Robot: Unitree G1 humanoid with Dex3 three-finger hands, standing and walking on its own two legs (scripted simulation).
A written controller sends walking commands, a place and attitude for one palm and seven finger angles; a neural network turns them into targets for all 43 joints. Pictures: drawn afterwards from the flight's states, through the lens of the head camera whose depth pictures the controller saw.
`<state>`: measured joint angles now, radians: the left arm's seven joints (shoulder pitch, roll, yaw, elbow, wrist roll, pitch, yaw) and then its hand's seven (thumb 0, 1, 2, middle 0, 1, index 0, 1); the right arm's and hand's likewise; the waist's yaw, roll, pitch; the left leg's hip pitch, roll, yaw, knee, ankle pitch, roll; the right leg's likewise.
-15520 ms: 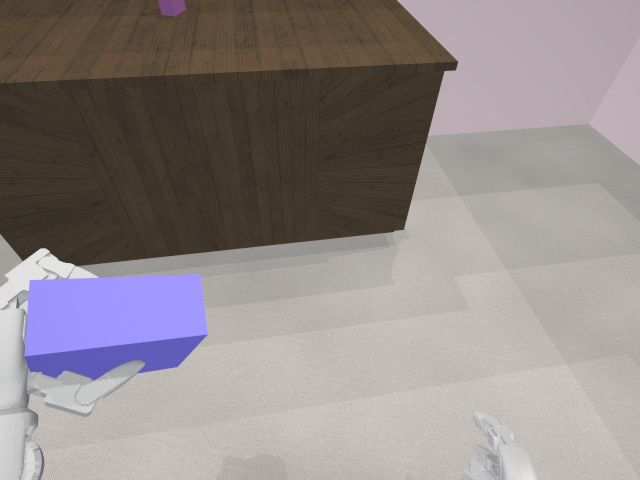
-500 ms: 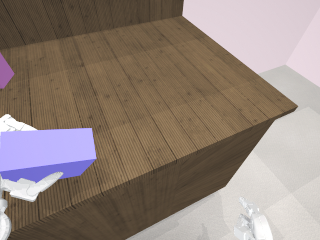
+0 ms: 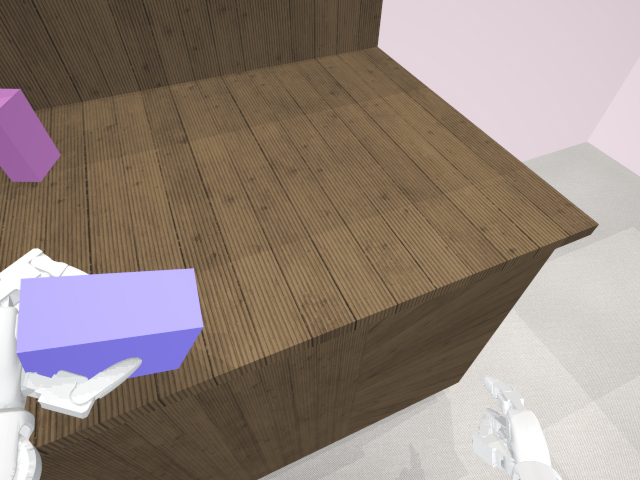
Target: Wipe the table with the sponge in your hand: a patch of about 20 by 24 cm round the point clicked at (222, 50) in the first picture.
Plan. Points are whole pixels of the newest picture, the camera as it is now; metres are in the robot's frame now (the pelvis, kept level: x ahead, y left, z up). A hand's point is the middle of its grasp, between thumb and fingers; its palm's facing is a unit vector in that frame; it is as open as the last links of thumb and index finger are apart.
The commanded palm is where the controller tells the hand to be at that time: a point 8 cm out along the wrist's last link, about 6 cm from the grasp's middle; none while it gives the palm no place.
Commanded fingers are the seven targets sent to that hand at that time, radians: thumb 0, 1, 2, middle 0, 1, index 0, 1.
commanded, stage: come to a stop and stand still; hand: left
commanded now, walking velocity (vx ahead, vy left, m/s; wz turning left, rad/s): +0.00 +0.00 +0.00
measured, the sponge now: (140, 328) +0.23 +0.20 +0.13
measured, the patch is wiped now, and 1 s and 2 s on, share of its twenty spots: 0.00 0.00 0.00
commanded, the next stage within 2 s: look again from close up in 0.56 s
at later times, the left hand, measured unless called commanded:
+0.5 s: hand (39, 352) +0.19 +0.27 +0.15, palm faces +0.39 -0.83 -0.39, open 10.0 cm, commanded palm +0.14 +0.31 +0.17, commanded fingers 0.00 0.10 1.30 -1.20 -1.60 -1.20 -1.60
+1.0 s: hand (68, 331) +0.22 +0.27 +0.13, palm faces +0.22 -0.87 -0.44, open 10.0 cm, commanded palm +0.16 +0.32 +0.17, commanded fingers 0.00 0.10 1.30 -1.20 -1.60 -1.20 -1.60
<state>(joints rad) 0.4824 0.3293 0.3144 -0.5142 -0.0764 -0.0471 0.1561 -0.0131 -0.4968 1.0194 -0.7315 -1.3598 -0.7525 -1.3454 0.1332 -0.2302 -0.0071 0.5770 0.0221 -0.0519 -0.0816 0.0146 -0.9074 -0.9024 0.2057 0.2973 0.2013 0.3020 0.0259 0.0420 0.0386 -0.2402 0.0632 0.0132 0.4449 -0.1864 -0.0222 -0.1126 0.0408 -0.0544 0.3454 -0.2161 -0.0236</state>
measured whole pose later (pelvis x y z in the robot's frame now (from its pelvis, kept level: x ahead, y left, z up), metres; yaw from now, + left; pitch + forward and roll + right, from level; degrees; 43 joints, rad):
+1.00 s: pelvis -0.01 +0.05 -0.01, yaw -2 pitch -1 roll -1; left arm 0.48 0.39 0.33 -0.49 -0.03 -0.19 0.05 -0.01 -0.50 1.02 -0.73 -1.36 -0.75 -1.35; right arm 0.21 -0.20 0.02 0.52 0.02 -0.11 -0.02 0.01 -0.91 -0.90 0.21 0.30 0.20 0.30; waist 0.01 -0.02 0.10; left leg -0.28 0.01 0.08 0.50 -0.21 0.05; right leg -0.19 -0.02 0.01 0.45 -0.25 0.04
